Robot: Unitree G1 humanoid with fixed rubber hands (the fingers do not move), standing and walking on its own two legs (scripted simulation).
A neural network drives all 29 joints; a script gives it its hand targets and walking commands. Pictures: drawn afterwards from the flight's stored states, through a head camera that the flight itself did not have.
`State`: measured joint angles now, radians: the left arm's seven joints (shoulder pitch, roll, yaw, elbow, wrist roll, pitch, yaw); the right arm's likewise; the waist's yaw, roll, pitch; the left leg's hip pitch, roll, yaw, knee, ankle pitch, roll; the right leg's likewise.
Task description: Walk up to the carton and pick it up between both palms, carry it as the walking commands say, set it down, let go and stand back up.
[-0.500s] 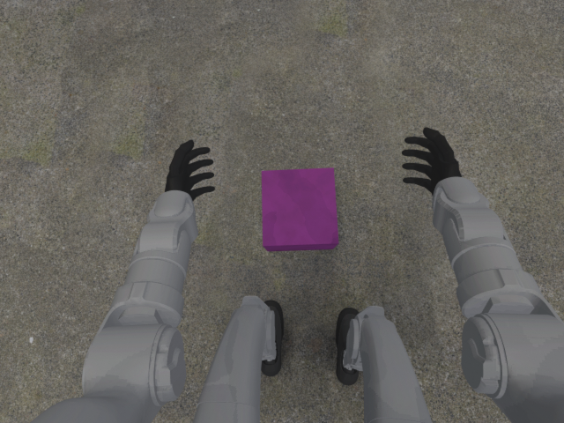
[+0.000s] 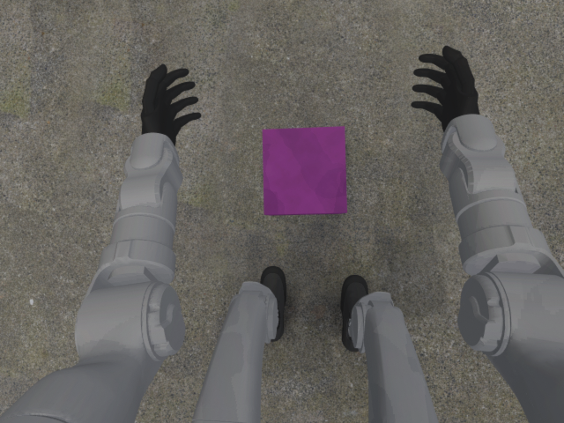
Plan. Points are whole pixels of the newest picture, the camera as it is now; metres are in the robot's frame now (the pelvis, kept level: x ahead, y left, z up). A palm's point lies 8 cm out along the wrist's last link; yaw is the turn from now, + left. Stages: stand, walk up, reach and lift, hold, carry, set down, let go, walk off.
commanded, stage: reach and lift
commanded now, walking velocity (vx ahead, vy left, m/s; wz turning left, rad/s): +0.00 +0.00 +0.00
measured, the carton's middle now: (304, 174) +0.47 +0.04 -0.57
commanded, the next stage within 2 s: none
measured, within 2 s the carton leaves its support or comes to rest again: neither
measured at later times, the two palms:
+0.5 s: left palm (199, 156) +0.45 +0.22 -0.27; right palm (416, 145) +0.49 -0.15 -0.27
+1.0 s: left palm (224, 168) +0.45 +0.21 -0.42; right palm (394, 159) +0.49 -0.15 -0.41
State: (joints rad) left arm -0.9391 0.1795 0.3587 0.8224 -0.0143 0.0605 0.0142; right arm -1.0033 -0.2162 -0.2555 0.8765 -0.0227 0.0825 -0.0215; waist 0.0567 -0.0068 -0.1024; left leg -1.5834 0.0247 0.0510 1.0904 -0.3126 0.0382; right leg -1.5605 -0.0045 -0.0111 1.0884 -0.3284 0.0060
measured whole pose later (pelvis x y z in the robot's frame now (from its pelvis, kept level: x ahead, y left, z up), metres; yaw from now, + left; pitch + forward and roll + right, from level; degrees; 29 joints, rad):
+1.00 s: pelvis -0.05 -0.01 -0.25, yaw +1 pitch +43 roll -2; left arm -1.26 0.29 0.16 1.04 -0.17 0.04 0.13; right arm -1.28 -0.33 -0.14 1.05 0.17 0.05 -0.09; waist 0.05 -0.02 0.17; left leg -2.28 0.03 0.03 2.05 -0.52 0.04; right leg -2.23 -0.02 -0.02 2.07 -0.58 0.00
